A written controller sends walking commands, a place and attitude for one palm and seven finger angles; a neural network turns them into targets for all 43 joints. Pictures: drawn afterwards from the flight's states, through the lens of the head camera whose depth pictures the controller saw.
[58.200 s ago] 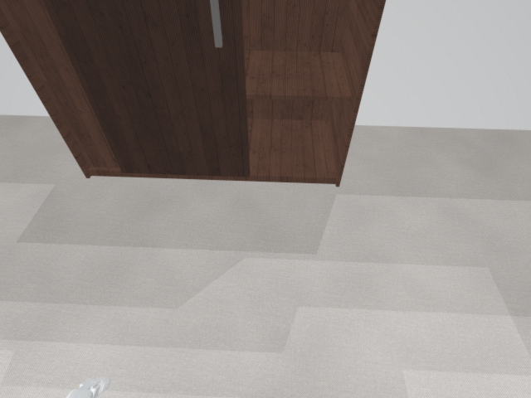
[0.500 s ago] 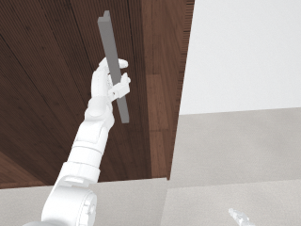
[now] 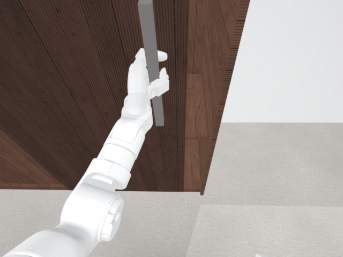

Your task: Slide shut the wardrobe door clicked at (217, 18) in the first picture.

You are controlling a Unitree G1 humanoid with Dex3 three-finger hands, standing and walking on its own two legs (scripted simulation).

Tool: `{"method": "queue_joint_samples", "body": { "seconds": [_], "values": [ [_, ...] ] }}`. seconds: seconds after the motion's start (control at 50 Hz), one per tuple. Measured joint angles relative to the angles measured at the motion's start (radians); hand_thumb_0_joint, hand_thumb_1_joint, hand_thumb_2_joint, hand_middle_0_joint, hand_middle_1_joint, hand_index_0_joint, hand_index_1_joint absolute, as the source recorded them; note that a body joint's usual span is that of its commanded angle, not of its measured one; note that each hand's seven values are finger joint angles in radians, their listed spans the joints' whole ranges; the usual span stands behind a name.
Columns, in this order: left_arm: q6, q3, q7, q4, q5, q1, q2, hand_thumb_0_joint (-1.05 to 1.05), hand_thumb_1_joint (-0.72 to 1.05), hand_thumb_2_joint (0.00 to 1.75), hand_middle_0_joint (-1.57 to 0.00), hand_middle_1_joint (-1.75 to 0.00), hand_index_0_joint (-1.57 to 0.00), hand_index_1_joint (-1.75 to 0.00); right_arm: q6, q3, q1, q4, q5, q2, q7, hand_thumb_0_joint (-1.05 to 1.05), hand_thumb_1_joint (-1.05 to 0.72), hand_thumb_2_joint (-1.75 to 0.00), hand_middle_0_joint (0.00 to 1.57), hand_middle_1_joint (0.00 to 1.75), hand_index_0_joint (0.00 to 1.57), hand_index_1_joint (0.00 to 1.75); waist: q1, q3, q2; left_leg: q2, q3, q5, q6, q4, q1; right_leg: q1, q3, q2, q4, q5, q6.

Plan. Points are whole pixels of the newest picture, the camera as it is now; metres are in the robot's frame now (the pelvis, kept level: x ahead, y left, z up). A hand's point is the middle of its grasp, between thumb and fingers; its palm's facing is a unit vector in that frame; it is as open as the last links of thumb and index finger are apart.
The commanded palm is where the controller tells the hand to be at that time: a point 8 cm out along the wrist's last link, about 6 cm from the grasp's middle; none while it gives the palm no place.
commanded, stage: tug the door sideways, standing still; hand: left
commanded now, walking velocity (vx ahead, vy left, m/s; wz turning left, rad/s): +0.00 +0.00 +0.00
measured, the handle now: (155, 72) +0.51 +0.06 +0.16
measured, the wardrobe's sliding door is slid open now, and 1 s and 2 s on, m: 0.10 0.10 0.02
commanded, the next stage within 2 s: step sideways, sliding the door along in 0.22 s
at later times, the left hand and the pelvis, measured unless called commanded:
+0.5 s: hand (161, 82) +0.46 +0.04 +0.17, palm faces -0.08 -0.99 -0.10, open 6.0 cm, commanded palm +0.44 +0.08 +0.17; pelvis -0.03 +0.02 -0.01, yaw -5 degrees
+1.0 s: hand (164, 81) +0.46 +0.04 +0.16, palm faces +0.02 -1.00 -0.05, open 5.9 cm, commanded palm +0.45 +0.02 +0.17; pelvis +0.00 -0.07 -0.01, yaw +2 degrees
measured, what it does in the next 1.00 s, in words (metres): lifts its right foot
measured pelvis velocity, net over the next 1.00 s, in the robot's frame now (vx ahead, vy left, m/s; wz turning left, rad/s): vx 0.00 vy -0.07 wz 0.04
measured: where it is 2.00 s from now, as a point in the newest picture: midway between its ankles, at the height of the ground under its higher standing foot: outside the picture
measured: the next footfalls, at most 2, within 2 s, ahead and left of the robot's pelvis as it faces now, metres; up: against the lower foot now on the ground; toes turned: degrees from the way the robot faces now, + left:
right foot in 1.20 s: +0.17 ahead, -0.33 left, +0.00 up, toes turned +11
left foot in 1.38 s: +0.06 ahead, +0.01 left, +0.00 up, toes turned +13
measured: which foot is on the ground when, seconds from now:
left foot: down 0.00-1.00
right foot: down 0.00-0.90, up 0.92-1.00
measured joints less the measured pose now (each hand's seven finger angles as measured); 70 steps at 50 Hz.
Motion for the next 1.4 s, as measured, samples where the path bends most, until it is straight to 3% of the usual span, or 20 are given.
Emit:
{"method": "queue_joint_samples", "body": {
  "seconds": [0.34,0.42,0.52,0.64,0.68,0.76,0.82,0.86,0.9,0.96,1.0,1.04,1.12,1.2,1.22,1.26,1.32,1.36,1.38,1.4],
  "values": [
    [-0.092,0.001,0.022,0.233,-0.016,-0.145,0.02,-0.01,0.75,0.8,-0.37,-1.4,-0.29,-1.4,-0.058,-0.001,0.049,0.041,-0.003,-0.012,0.016,0.01,-0.91,-0.9,0.2,0.3,0.2,0.3,-0.031,-0.005,-0.007,0.002,0.007,0.019,0.01,0.035,-0.071,-0.072,0.003,0.0,0.038,0.014,0.012],
    [-0.13,0.054,-0.105,0.228,0.017,-0.12,0.093,-0.01,0.7,0.8,-0.39,-1.4,-0.31,-1.4,-0.03,0.008,0.021,0.028,0.013,-0.012,-0.031,0.01,-0.9,-0.9,0.2,0.3,0.2,0.3,-0.033,0.026,-0.014,0.02,0.056,0.01,0.019,0.033,-0.038,-0.063,0.054,0.011,0.052,0.017,0.023],
    [-0.164,0.075,-0.191,0.231,0.005,-0.104,0.163,-0.03,0.66,0.79,-0.42,-1.4,-0.35,-1.4,-0.021,0.003,0.001,-0.002,0.023,-0.013,-0.087,0.01,-0.9,-0.9,0.2,0.3,0.2,0.3,-0.041,0.063,-0.012,0.024,0.097,-0.02,0.026,0.07,-0.013,-0.069,0.086,0.007,0.134,-0.021,0.034],
    [-0.171,0.091,-0.229,0.204,-0.004,-0.096,0.192,-0.05,0.64,0.8,-0.44,-1.4,-0.35,-1.4,-0.002,0.018,-0.025,0.001,0.025,-0.001,-0.117,0.01,-0.9,-0.9,0.2,0.3,0.2,0.3,-0.02,0.133,0.006,0.044,0.09,-0.043,0.007,0.093,0.036,-0.061,0.088,-0.01,0.177,-0.081,0.029],
    [-0.174,0.094,-0.237,0.196,-0.001,-0.093,0.194,-0.05,0.64,0.81,-0.45,-1.4,-0.34,-1.4,0.005,0.028,-0.029,0.006,0.027,0.005,-0.119,0.01,-0.9,-0.9,0.2,0.3,0.2,0.3,-0.013,0.154,0.018,0.063,0.067,-0.056,-0.01,0.11,0.05,-0.024,0.053,-0.001,0.133,0.014,0.028],
    [-0.165,0.078,-0.241,0.179,0.008,-0.087,0.169,-0.05,0.65,0.83,-0.45,-1.4,-0.33,-1.4,0.009,0.031,-0.021,0.024,0.037,0.011,-0.118,0.01,-0.9,-0.9,0.2,0.3,0.2,0.3,-0.006,0.162,0.038,0.1,0.023,-0.069,-0.011,0.201,0.032,0.054,-0.019,0.039,0.052,0.005,-0.019],
    [-0.176,0.049,-0.238,0.151,0.011,-0.09,0.136,-0.03,0.66,0.85,-0.45,-1.4,-0.33,-1.4,-0.002,0.023,-0.033,0.039,0.041,0.013,-0.116,0.01,-0.9,-0.9,0.2,0.3,0.2,0.3,0.035,0.191,-0.011,0.085,0.043,-0.141,-0.001,0.358,0.003,0.104,-0.03,0.027,0.005,0.011,-0.037],
    [-0.184,0.025,-0.233,0.104,0.01,-0.08,0.12,-0.03,0.67,0.86,-0.45,-1.4,-0.32,-1.4,-0.017,0.016,-0.043,0.026,0.037,0.003,-0.115,0.01,-0.9,-0.9,0.2,0.3,0.2,0.3,0.059,0.215,-0.04,0.079,0.07,-0.104,0.007,0.274,0.029,0.12,-0.033,0.011,-0.003,0.01,-0.039],
    [-0.193,0.01,-0.224,0.039,0.003,-0.062,0.116,-0.03,0.68,0.86,-0.45,-1.4,-0.31,-1.4,-0.028,0.007,-0.063,-0.001,0.03,-0.019,-0.112,0.01,-0.9,-0.9,0.2,0.3,0.2,0.3,0.071,0.233,-0.046,0.085,0.092,0.074,0.014,0.071,0.099,0.074,-0.041,-0.002,0.103,-0.009,-0.024],
    [-0.202,0.001,-0.216,-0.049,-0.031,-0.057,0.132,-0.03,0.7,0.87,-0.45,-1.4,-0.3,-1.4,-0.035,-0.025,-0.135,-0.027,0.031,-0.029,-0.085,0.01,-0.9,-0.9,0.2,0.3,0.2,0.3,0.071,0.299,-0.056,0.074,0.085,-0.016,-0.039,0.039,0.14,-0.098,0.053,-0.004,0.489,-0.046,0.019],
    [-0.188,0.005,-0.222,-0.097,-0.034,-0.056,0.135,-0.02,0.7,0.87,-0.45,-1.4,-0.3,-1.4,-0.028,-0.03,-0.174,-0.038,0.029,-0.026,-0.069,0.01,-0.91,-0.9,0.2,0.3,0.2,0.3,0.067,0.336,-0.049,0.08,0.051,-0.031,-0.057,0.043,0.147,-0.175,0.107,-0.015,0.593,-0.081,0.024],
    [-0.17,0.002,-0.227,-0.141,-0.028,-0.055,0.135,-0.02,0.7,0.87,-0.45,-1.4,-0.3,-1.4,-0.023,-0.029,-0.197,-0.051,0.032,-0.017,-0.062,0.01,-0.91,-0.9,0.2,0.3,0.19,0.3,0.074,0.36,-0.032,0.105,0.013,-0.031,-0.075,0.046,0.149,-0.218,0.139,-0.046,0.543,-0.086,0.03],
    [-0.153,-0.009,-0.235,-0.195,-0.01,-0.05,0.142,-0.03,0.68,0.87,-0.46,-1.4,-0.33,-1.4,-0.032,-0.02,-0.207,-0.073,0.045,0.023,-0.044,0.01,-0.91,-0.9,0.2,0.3,0.2,0.3,0.12,0.389,-0.01,0.171,-0.05,-0.061,-0.126,0.069,0.169,-0.197,0.144,-0.114,0.326,0.029,0.049],
    [-0.155,-0.002,-0.237,-0.228,0.001,-0.018,0.165,-0.02,0.67,0.85,-0.46,-1.4,-0.37,-1.4,-0.038,-0.001,-0.196,-0.091,0.051,0.068,-0.032,0.01,-0.9,-0.9,0.2,0.3,0.2,0.3,0.161,0.37,-0.001,0.236,-0.109,-0.121,-0.171,0.124,0.179,-0.084,0.093,-0.114,0.17,0.136,0.063],
    [-0.155,0.013,-0.23,-0.237,0.003,-0.007,0.165,-0.02,0.67,0.85,-0.46,-1.4,-0.37,-1.4,-0.042,0.002,-0.202,-0.089,0.053,0.067,-0.03,0.01,-0.9,-0.9,0.2,0.3,0.2,0.3,0.166,0.37,0.019,0.26,-0.123,-0.138,-0.173,0.151,0.178,-0.056,0.072,-0.098,0.151,0.131,0.095],
    [-0.164,0.044,-0.214,-0.254,0.012,0.02,0.156,-0.02,0.66,0.84,-0.46,-1.4,-0.37,-1.4,-0.051,-0.005,-0.228,-0.074,0.051,0.046,-0.032,0.01,-0.9,-0.9,0.2,0.3,0.2,0.3,0.141,0.384,0.078,0.297,-0.153,-0.064,-0.124,0.206,0.153,-0.017,0.012,-0.071,0.149,0.099,0.116],
    [-0.152,0.068,-0.199,-0.281,0.027,0.068,0.15,-0.03,0.66,0.82,-0.46,-1.4,-0.38,-1.4,-0.047,-0.018,-0.255,-0.043,0.051,0.021,-0.053,0.01,-0.9,-0.9,0.2,0.3,0.2,0.3,0.11,0.368,0.054,0.23,-0.122,-0.122,-0.065,0.275,0.102,-0.009,-0.021,-0.117,0.142,0.074,0.104],
    [-0.131,0.069,-0.181,-0.321,0.03,0.109,0.137,-0.03,0.67,0.82,-0.46,-1.4,-0.38,-1.4,-0.056,-0.026,-0.249,-0.042,0.047,-0.005,-0.074,0.01,-0.9,-0.9,0.2,0.3,0.2,0.3,0.105,0.338,0.043,0.19,-0.056,-0.054,-0.038,0.174,0.115,-0.02,-0.027,-0.135,0.129,0.08,0.099],
    [-0.119,0.066,-0.174,-0.342,0.031,0.127,0.133,-0.03,0.68,0.81,-0.46,-1.4,-0.38,-1.4,-0.065,-0.034,-0.244,-0.047,0.043,-0.019,-0.079,0.01,-0.9,-0.9,0.2,0.3,0.2,0.3,0.106,0.322,0.047,0.195,-0.032,0.013,-0.035,0.109,0.134,-0.033,-0.027,-0.131,0.139,0.084,0.099],
    [-0.11,0.062,-0.17,-0.361,0.029,0.139,0.134,-0.03,0.68,0.81,-0.46,-1.4,-0.37,-1.4,-0.072,-0.044,-0.239,-0.055,0.04,-0.026,-0.081,0.01,-0.9,-0.9,0.2,0.3,0.2,0.3,0.112,0.314,0.046,0.204,-0.024,0.001,-0.069,0.074,0.149,-0.049,-0.018,-0.127,0.16,0.085,0.1]
  ]
}}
